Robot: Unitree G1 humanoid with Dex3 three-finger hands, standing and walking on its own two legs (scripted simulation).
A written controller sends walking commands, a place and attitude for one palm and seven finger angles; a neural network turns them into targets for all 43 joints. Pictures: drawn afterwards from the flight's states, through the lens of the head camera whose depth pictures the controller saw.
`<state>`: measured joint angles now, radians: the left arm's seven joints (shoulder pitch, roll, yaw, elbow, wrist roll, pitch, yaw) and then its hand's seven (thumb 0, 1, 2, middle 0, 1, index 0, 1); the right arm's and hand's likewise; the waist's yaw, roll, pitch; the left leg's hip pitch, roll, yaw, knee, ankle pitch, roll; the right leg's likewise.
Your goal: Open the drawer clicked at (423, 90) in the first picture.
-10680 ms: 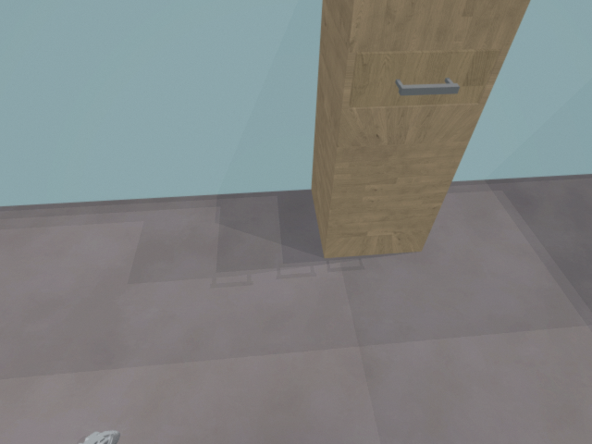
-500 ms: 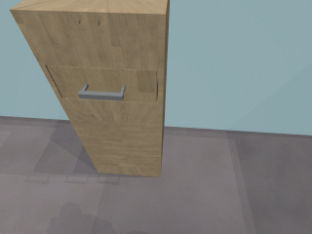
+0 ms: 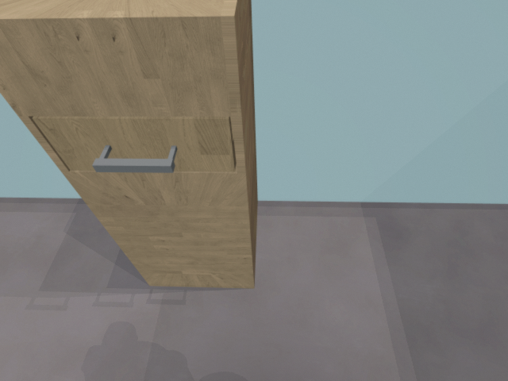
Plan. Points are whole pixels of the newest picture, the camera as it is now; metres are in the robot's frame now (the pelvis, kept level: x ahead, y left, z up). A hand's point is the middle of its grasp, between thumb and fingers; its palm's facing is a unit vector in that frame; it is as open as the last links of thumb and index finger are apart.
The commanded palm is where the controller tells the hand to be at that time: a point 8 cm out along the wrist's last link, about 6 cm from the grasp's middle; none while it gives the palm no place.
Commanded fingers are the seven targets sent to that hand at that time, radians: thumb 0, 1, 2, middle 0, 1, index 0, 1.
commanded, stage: come to a stop and stand still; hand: left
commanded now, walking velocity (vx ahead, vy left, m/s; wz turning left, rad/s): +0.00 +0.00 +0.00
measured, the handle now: (137, 158) +0.52 +0.26 +0.03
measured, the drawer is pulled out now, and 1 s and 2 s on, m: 0.00 0.00 0.00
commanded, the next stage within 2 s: look again from close up in 0.28 s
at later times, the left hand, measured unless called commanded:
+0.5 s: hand out of the picture -0.02 +0.18 -0.17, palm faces +0.01 -0.98 -0.20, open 7.3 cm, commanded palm none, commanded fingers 0.00 0.90 0.90 -0.20 -0.30 -0.20 -0.30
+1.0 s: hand out of the picture -0.02 +0.22 -0.17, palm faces -0.08 -0.97 -0.23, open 7.4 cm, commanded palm +0.08 +0.26 -0.06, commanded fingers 0.00 0.83 0.87 -0.20 -0.34 -0.20 -0.34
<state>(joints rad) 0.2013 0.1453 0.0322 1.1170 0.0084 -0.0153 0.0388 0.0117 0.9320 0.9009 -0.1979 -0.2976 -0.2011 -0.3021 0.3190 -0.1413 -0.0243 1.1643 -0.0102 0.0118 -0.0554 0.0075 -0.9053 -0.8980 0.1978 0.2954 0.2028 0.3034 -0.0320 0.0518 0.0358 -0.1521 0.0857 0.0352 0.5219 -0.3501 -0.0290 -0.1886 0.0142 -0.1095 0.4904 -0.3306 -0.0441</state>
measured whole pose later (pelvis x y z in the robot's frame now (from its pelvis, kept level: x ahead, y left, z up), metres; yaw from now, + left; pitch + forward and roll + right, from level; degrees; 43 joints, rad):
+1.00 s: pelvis -0.03 +0.04 +0.00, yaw -3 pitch +1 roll +0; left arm 0.35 0.16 -0.03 0.96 0.06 0.05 0.04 0.01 0.91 0.90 -0.20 -0.30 -0.20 -0.30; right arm 0.34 -0.15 0.03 1.06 0.00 -0.02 -0.03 0.01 -0.91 -0.90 0.20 0.30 0.20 0.30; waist 0.01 0.02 0.03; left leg -0.20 0.00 0.10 0.49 -0.30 0.04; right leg -0.24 -0.05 -0.03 0.51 -0.28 0.02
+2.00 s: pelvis -0.03 +0.02 -0.01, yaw -5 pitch +6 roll +1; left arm 0.31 0.45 0.04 -0.17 0.97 -0.06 0.31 0.00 -0.12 0.47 -0.29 -0.95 -0.30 -0.96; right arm 0.19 -0.30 -0.06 0.63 -0.05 0.06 -0.03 0.02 -0.90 -0.90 0.20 0.30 0.20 0.30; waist 0.07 0.06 -0.05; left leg -0.38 0.00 0.00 0.66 -0.38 -0.01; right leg -0.43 0.00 -0.01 0.69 -0.36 -0.02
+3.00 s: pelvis -0.04 +0.03 +0.01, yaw -4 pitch +0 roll +0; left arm -0.15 0.51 -0.04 0.02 0.89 0.11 -0.02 0.00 -0.49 0.30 -0.32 -1.20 -0.32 -1.20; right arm 0.13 -0.27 0.01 0.64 0.02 0.10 -0.02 0.02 -0.90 -0.90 0.20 0.30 0.20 0.30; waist 0.09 0.10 0.00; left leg -0.18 -0.01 -0.02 0.42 -0.24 0.00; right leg -0.22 -0.02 -0.02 0.44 -0.23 0.00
